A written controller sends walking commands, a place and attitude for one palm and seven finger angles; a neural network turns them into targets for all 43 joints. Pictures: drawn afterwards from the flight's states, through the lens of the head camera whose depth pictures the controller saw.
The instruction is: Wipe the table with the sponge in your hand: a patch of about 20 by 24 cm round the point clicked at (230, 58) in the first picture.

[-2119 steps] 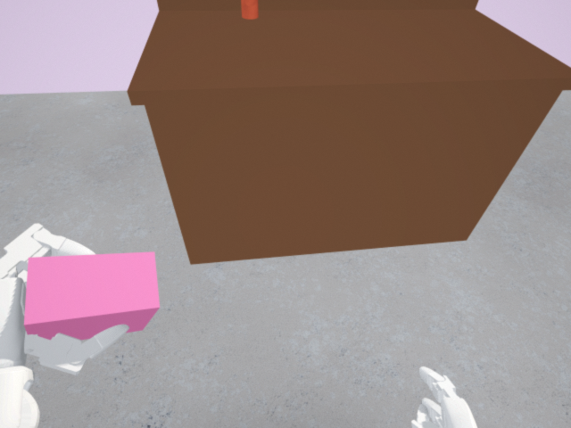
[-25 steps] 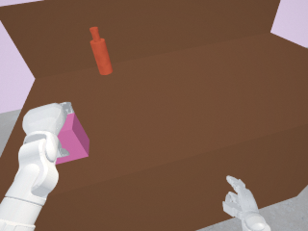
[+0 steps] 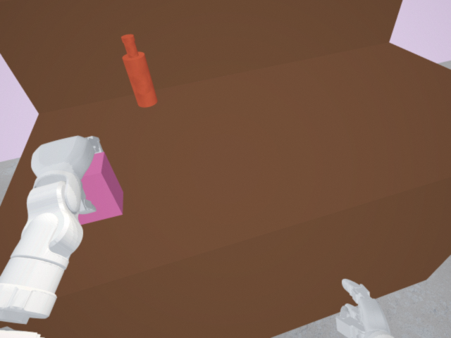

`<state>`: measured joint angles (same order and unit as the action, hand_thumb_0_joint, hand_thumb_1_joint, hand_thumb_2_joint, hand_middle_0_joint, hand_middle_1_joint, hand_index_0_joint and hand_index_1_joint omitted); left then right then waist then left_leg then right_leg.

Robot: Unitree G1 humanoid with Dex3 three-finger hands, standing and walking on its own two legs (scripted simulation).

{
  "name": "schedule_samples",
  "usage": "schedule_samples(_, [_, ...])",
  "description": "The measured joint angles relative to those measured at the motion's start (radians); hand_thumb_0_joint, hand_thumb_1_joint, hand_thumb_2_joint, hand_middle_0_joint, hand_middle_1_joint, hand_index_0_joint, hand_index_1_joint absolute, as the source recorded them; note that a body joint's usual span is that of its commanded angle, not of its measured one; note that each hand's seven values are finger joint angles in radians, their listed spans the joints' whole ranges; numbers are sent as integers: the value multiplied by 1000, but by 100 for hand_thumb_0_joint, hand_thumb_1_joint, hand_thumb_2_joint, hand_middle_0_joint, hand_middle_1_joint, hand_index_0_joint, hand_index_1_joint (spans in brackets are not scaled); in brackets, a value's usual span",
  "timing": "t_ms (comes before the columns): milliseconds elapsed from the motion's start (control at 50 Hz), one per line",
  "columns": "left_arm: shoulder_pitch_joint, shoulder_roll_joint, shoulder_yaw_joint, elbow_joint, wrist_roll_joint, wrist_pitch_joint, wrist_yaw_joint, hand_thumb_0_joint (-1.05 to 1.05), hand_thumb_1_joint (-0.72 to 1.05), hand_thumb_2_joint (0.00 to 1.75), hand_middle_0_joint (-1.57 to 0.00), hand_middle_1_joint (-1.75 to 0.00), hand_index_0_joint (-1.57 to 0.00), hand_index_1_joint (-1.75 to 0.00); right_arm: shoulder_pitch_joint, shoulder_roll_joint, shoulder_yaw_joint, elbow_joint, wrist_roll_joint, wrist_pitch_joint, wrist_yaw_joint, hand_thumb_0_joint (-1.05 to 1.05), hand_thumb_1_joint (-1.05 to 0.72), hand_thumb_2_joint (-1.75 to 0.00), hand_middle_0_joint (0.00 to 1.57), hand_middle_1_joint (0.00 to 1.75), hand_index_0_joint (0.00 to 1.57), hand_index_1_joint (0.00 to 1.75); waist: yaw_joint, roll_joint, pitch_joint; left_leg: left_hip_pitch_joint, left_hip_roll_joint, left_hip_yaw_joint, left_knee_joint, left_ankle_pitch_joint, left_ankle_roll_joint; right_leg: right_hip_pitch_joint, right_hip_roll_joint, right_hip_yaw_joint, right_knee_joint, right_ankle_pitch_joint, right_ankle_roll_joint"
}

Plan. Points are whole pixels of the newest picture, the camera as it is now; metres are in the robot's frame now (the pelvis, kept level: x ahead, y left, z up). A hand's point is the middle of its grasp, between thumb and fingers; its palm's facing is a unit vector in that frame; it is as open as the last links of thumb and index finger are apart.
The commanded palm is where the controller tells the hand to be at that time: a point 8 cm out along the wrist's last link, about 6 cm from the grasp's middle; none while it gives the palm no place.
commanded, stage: wipe forward along the first lane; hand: left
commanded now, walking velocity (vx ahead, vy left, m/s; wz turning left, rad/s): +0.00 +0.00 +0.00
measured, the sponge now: (89, 196) +0.31 +0.31 +0.11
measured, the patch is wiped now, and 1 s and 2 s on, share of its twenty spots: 0.30 0.35 0.65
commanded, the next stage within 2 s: slide across to the middle lane in 0.94 s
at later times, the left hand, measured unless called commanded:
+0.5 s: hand (82, 165) +0.35 +0.32 +0.15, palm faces -0.03 +0.00 -1.00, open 10.3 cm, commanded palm +0.33 +0.32 +0.18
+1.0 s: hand (83, 151) +0.39 +0.34 +0.15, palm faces -0.07 +0.01 -1.00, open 10.3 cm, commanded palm +0.38 +0.34 +0.18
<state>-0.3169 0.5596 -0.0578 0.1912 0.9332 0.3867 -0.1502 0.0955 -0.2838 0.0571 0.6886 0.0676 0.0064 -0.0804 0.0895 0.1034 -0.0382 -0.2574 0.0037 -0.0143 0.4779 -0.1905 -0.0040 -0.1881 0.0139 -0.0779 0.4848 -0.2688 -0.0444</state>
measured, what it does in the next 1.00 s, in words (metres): stands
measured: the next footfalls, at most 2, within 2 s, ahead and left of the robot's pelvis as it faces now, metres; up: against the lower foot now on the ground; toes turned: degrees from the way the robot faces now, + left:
none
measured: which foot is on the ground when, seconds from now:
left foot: down 0.00-1.00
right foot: down 0.00-1.00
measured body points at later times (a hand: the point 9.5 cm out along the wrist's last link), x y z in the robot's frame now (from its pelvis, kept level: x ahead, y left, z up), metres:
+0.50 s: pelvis +0.00 +0.01 +0.00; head -0.01 -0.03 +0.45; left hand +0.35 +0.32 +0.20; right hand +0.18 -0.23 -0.11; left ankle +0.04 +0.12 -0.74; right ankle +0.00 -0.09 -0.74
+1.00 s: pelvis +0.01 +0.01 +0.00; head +0.01 -0.01 +0.45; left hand +0.39 +0.34 +0.21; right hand +0.15 -0.24 -0.12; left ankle +0.04 +0.12 -0.74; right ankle +0.00 -0.09 -0.74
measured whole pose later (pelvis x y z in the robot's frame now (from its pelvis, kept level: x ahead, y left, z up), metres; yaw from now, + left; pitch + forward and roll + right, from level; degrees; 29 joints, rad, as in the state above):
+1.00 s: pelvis +0.01 +0.01 +0.00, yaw +0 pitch +3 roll -1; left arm -0.65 0.63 -0.04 0.70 0.99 0.20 -0.13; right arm 0.21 -0.30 0.03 0.70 0.09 0.06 -0.08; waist 0.03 0.08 -0.07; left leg -0.36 0.00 -0.01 0.49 -0.19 0.02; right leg -0.27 0.01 -0.08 0.47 -0.25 -0.03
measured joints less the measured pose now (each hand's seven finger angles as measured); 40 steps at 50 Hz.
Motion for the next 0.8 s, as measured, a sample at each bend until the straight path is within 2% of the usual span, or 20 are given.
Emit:
schedule_samples(220, [-36,12,18,73,5,-50,-2,0,-53,103,-72,-133,-74,-133,31,-7,-9,-9,3,22,5,1,-91,-90,20,30,20,30,-16,-6,-12,-19,0,1,12,-8,5,-13,0,2,0,-1,5])
schedule_samples(400, [-131,26,9,200,25,-63,-5,0,-54,103,-72,-133,-74,-133,55,-10,-14,-10,10,37,3,1,-91,-90,20,30,20,30,-31,-9,-18,-47,-2,-4,19,-6,8,-37,-1,-3,-1,4,6])
schedule_samples(660, [-193,50,38,317,26,-132,8,0,-54,103,-72,-133,-74,-133,92,-13,-23,0,12,53,6,1,-91,-90,20,30,20,30,-48,-14,-27,-70,0,2,24,-10,12,-58,0,4,-4,6,10])
schedule_samples(800, [-244,55,23,380,44,-146,13,0,-54,103,-72,-133,-74,-133,105,-18,-32,1,15,56,7,1,-91,-90,20,30,20,30,-54,-14,-29,-84,-3,1,22,-7,16,-69,-2,3,-10,11,13])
